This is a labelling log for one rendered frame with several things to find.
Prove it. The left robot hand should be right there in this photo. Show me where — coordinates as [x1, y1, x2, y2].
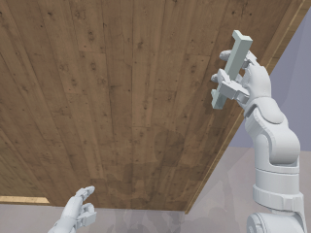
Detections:
[60, 185, 97, 229]

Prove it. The wardrobe door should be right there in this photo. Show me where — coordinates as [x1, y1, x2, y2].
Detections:
[0, 139, 45, 198]
[0, 0, 303, 212]

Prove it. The right robot forearm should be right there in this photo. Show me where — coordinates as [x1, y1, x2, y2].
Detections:
[243, 97, 307, 233]

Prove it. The left robot forearm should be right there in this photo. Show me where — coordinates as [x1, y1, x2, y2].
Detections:
[48, 217, 78, 233]

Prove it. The right robot hand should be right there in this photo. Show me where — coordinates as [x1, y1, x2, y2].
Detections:
[211, 50, 272, 111]

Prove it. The handle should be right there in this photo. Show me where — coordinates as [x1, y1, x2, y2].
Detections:
[211, 30, 253, 110]

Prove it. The robot right upper arm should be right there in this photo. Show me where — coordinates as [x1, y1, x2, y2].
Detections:
[246, 212, 304, 233]

